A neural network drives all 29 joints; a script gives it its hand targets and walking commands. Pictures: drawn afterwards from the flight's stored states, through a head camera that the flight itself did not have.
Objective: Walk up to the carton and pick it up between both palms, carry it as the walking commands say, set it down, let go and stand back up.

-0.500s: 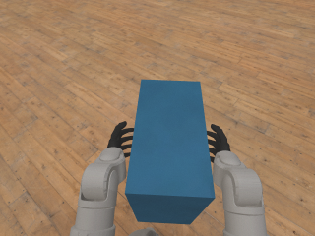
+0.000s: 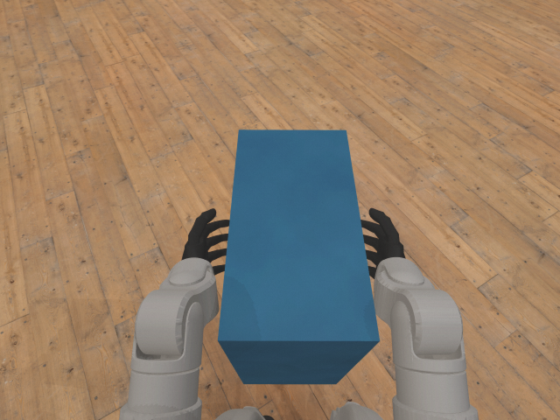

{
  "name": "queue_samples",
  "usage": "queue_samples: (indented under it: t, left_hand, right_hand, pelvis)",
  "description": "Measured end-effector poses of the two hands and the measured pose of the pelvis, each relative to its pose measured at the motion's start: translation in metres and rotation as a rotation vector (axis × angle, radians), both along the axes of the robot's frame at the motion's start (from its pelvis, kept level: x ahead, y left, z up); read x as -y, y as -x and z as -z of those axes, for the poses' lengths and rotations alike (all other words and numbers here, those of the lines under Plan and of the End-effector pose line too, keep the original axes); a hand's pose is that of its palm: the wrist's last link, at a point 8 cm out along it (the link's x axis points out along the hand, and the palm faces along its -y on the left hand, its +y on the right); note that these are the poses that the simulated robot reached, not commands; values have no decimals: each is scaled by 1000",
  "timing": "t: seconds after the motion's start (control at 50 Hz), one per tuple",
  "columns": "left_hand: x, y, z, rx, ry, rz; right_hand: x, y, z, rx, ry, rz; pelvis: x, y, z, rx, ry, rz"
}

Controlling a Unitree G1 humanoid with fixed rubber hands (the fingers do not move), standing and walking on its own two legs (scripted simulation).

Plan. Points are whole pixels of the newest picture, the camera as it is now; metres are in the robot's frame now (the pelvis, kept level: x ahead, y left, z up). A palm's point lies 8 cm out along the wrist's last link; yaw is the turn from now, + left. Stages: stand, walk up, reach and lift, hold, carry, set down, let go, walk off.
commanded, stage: carry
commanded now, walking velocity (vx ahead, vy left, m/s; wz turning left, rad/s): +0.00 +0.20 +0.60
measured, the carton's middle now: (291, 266) +0.33 +0.02 +0.00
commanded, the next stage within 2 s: none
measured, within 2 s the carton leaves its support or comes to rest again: neither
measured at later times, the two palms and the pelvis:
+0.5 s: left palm out of the picture +0.15 +0.35 +0.08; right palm (203, 306) +0.23 +0.12 +0.10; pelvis -0.08 +0.15 +0.01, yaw +13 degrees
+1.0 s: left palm out of the picture +0.10 +0.34 +0.12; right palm (194, 383) +0.14 +0.10 +0.11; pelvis -0.15 +0.17 +0.01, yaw +12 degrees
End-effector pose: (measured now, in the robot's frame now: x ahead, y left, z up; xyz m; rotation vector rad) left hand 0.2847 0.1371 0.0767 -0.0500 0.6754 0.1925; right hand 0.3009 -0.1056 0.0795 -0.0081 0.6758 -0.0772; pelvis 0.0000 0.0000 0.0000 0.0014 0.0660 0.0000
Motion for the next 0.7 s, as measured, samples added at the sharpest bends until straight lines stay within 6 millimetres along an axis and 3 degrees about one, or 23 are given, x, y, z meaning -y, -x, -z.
queue_samples:
  t: [0.12,0.22,0.32,0.4,0.48,0.58,0.7]
  left_hand:
    - [-32,22,-14,7,-74,-2]
    - [-70,48,-26,-2,-55,-44]
    - [-123,69,-30,42,-38,-100]
    - [-174,94,-18,36,-6,-163]
    - [-206,125,-7,-26,36,-217]
    - [-223,144,-12,-10,36,-228]
    - [-220,151,-28,24,0,-168]
  right_hand:
    - [-32,21,2,8,-62,-11]
    - [-72,36,-15,3,-31,-62]
    - [-126,40,-29,47,-22,-109]
    - [-180,52,-23,39,12,-171]
    - [-216,71,-17,-22,62,-238]
    - [-234,90,-21,-8,56,-244]
    - [-226,111,-28,26,25,-184]
  pelvis:
    - [-31,17,-2,10,12,-76]
    - [-56,30,-13,19,-10,-139]
    - [-93,44,-8,14,-27,-198]
    - [-127,60,-1,24,-24,-213]
    - [-144,76,-9,29,7,-219]
    - [-160,95,-13,24,13,-222]
    - [-172,114,-13,16,8,-209]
